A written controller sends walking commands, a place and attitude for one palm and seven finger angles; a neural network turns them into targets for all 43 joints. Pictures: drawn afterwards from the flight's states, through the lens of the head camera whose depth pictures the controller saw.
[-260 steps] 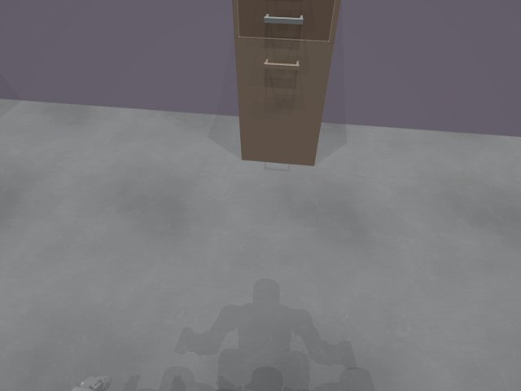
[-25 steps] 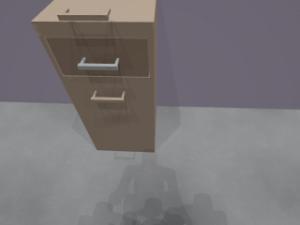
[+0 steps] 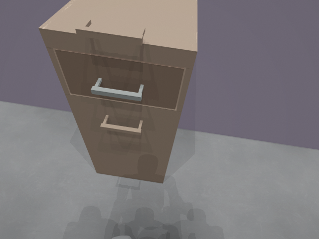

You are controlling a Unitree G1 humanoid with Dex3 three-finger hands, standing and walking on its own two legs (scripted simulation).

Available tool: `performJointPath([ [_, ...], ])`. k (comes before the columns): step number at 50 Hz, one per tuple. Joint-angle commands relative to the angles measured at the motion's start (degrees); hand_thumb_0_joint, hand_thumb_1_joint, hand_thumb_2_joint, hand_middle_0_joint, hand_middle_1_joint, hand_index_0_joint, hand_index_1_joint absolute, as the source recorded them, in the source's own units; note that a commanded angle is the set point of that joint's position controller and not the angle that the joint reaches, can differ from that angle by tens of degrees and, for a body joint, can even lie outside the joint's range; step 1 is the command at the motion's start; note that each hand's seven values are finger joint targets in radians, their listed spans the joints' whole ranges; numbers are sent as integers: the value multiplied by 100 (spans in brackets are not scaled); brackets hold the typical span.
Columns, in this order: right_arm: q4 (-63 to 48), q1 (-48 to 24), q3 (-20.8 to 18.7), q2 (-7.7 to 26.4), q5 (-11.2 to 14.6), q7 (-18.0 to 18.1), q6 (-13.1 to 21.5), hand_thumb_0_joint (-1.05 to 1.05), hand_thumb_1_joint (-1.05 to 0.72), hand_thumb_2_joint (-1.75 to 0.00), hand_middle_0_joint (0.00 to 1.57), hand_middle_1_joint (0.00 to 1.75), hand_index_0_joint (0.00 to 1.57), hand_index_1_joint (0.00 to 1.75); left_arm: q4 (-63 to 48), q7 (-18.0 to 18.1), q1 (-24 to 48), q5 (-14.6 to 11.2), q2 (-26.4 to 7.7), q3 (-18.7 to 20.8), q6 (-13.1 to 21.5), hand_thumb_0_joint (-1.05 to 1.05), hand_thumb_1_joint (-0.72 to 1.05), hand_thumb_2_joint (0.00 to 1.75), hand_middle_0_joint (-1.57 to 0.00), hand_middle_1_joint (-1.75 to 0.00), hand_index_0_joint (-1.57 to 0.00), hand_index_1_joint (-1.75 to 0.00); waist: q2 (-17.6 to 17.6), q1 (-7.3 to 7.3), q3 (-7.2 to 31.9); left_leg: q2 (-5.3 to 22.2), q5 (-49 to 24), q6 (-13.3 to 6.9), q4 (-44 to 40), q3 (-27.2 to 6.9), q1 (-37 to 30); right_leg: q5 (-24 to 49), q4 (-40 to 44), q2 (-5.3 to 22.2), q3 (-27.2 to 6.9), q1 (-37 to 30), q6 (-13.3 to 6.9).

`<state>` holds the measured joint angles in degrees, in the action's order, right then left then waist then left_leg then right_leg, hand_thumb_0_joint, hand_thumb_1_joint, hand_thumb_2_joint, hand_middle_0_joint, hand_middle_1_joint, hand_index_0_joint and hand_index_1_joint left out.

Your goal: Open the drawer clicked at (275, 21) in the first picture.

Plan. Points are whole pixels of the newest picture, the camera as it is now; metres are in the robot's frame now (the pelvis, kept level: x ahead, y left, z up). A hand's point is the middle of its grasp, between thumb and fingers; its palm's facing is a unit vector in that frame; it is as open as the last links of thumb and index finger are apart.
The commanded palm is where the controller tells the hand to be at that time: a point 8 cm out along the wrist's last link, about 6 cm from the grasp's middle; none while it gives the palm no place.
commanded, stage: come to a stop and stand still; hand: left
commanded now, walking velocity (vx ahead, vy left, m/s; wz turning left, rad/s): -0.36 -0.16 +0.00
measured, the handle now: (118, 89) +0.52 +0.19 +0.05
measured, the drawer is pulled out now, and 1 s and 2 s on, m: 0.00 0.00 0.00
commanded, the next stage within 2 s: look again from close up in 1.10 s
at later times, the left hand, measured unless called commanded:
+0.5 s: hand out of the picture +0.10 +0.15 -0.15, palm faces -0.03 -0.96 -0.29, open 7.3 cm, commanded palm none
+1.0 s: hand out of the picture -0.02 +0.06 -0.16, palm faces +0.05 -0.98 -0.19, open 7.2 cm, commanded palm none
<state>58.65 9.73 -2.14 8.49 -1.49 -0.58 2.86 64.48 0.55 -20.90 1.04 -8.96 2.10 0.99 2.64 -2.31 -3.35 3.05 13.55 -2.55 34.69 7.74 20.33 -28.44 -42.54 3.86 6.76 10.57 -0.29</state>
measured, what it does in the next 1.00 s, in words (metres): steps to the right: right foot, then left foot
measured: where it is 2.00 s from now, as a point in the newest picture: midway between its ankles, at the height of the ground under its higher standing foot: outside the picture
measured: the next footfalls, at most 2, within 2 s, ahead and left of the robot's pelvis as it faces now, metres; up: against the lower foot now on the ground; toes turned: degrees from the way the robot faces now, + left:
right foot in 0.50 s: +0.02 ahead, -0.17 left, +0.00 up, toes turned -6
left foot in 0.84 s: -0.01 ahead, +0.06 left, +0.00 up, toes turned -13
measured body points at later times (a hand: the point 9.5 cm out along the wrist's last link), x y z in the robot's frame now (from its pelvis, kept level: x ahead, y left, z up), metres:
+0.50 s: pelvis +0.01 -0.05 +0.00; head +0.04 -0.07 +0.45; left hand +0.10 +0.20 -0.13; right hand +0.03 -0.28 -0.16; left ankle +0.06 +0.09 -0.73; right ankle -0.02 -0.17 -0.73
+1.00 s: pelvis -0.03 -0.11 +0.01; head -0.02 -0.11 +0.46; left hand -0.02 +0.11 -0.15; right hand -0.03 -0.33 -0.15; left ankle -0.06 +0.03 -0.73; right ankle -0.02 -0.17 -0.73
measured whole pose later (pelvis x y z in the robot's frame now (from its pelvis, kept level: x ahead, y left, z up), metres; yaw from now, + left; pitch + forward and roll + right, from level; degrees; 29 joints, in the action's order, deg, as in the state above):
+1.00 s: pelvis -0.03 -0.11 +0.01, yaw -1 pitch -1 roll +0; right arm 65.4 14.9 -0.9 8.1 -0.6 2.3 -0.9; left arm 64.5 1.8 -14.9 -0.1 -8.6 0.8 -0.9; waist -0.3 -0.8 -1.5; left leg 3.2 16.1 2.4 24.0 1.3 6.7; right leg -12.1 -23.0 -3.3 6.3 10.2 -4.9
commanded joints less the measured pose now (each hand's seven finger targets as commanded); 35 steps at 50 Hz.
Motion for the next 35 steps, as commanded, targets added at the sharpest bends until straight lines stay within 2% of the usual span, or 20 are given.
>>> performJointPath([
  [1,18,712,-19,732,17,279,-36,0,-90,-90,20,30,20,30,-268,98,9,-35,-198,20,56,0,90,90,-20,-30,-20,-30,-1294,251,255,1730,-3283,-702,-1788,-1686,-1104,-134,-1529,229,-628,1308,-4],
  [2,-31,457,51,658,35,307,-33,0,-90,-90,20,30,20,30,-190,100,-63,-59,-144,-19,14,0,90,90,-20,-30,-20,-30,-1044,148,204,1588,-3861,-638,-1758,-1305,-960,68,-1213,253,-651,1031,89],
  [3,-3,426,64,661,55,336,-42,0,-90,-90,20,30,20,30,-128,115,-120,-70,-150,-40,-46,0,90,90,-20,-30,-20,-30,-840,138,311,1516,-4382,-586,-1714,-1140,-1072,231,-994,209,-642,888,158],
  [6,15,516,-88,936,106,415,-143,0,-90,-90,20,30,20,30,-238,149,-114,-24,-392,60,-265,0,90,90,-20,-30,-20,-30,-669,184,593,1739,-5229,-664,-1558,-1038,-1532,427,-1229,65,-612,1104,255],
  [9,-4,561,-173,1045,79,449,-259,0,-90,-90,20,30,20,30,-481,151,98,21,-533,189,-429,0,90,90,-20,-30,-20,-30,-710,220,669,1833,-4839,-766,-1515,-997,-1523,419,-2064,-79,-832,1524,274],
  [12,-100,339,-215,1056,46,432,-293,0,-90,-90,20,30,20,30,-678,129,284,15,-563,245,-498,0,90,90,-20,-30,-20,-30,-907,183,628,1757,-4293,-754,-1484,-840,-1410,547,-2255,-116,-904,1705,329],
  [17,-129,342,-271,1032,7,349,-335,0,-90,-90,20,30,20,30,-921,103,675,5,-509,200,-486,0,90,90,-20,-30,-20,-30,-1499,287,572,1510,-3232,-683,-1495,-735,-1363,397,-1179,-114,-638,1413,308],
  [19,-110,463,-307,1087,-15,305,-353,0,-90,-90,20,30,20,30,-994,93,861,2,-473,155,-426,0,90,90,-20,-30,-20,-30,-1619,400,577,1504,-2819,-667,-1496,-888,-1362,279,-450,-120,-452,1147,254],
  [21,-114,455,-325,1139,-15,261,-365,0,-90,-90,20,30,20,30,-986,104,765,-20,-484,135,-361,0,90,90,-20,-30,-20,-30,-1593,353,618,1535,-2387,-625,-1450,-1027,-1222,345,242,-127,-411,764,178],
  [22,-125,440,-335,1146,1,238,-374,0,-90,-90,20,30,20,30,-935,106,620,-22,-506,138,-325,0,90,90,-20,-30,-20,-30,-1409,287,687,1441,-2039,-517,-1347,-986,-1073,737,765,-164,-343,428,158],
  [23,-144,385,-345,1152,32,220,-384,0,-90,-90,20,30,20,30,-857,106,369,-14,-560,147,-281,0,90,90,-20,-30,-20,-30,-1200,147,782,1278,-1544,-314,-1077,-849,-836,1505,1542,-156,-289,-72,154],
  [24,-120,514,-331,933,78,190,-393,0,-90,-90,20,30,20,30,-821,123,315,36,-754,159,-220,0,90,90,-20,-30,-20,-30,-520,169,783,866,-840,-14,-655,-615,-617,2034,2287,42,-525,-361,133],
  [25,-202,612,-248,522,126,155,-413,0,-90,-90,20,30,20,30,-851,163,467,84,-1183,185,-133,0,90,90,-20,-30,-20,-30,785,286,620,316,613,338,-55,-227,37,2611,2635,1068,-1738,-360,-196],
  [26,-361,309,-176,411,104,138,-457,0,-90,-90,20,30,20,30,-922,162,597,55,-1351,176,-119,0,90,90,-20,-30,-20,-30,1249,181,390,28,1664,393,497,-373,155,3233,2743,1597,-2054,227,-643],
  [27,-368,233,-188,417,107,128,-507,0,-90,-90,20,30,20,30,-964,156,724,58,-1283,128,-131,0,90,90,-20,-30,-20,-30,788,177,402,48,1754,355,967,-625,-52,2864,2768,1627,-1822,591,-904],
  [28,-310,252,-186,405,68,145,-549,0,-90,-90,20,30,20,30,-966,178,885,65,-1177,155,-110,0,90,90,-20,-30,-20,-30,1246,260,302,71,1656,325,1173,-756,160,2882,2718,1317,-1723,545,-874],
  [29,-179,331,-175,488,61,163,-553,0,-90,-90,20,30,20,30,-930,176,983,38,-1009,112,-99,0,90,90,-20,-30,-20,-30,1269,303,263,34,1413,333,1404,-778,198,3094,2628,1126,-1597,404,-842],
  [31,40,636,-165,446,86,166,-521,0,-90,-90,20,30,20,30,-919,178,1074,6,-807,59,-80,0,90,90,-20,-30,-20,-30,954,408,246,20,1078,356,1595,-711,108,3345,2524,906,-1172,267,-771],
  [33,96,574,-139,423,104,173,-490,0,-90,-90,20,30,20,30,-847,162,879,-3,-786,56,-52,0,90,90,-20,-30,-20,-30,638,313,206,0,1039,392,1400,-668,33,3448,2495,888,-1193,174,-811],
  [35,123,539,-121,355,107,188,-472,0,-90,-90,20,30,20,30,-750,167,695,5,-747,80,-53,0,90,90,-20,-30,-20,-30,550,216,138,4,1104,400,978,-652,-54,3290,2561,924,-1279,37,-884],
])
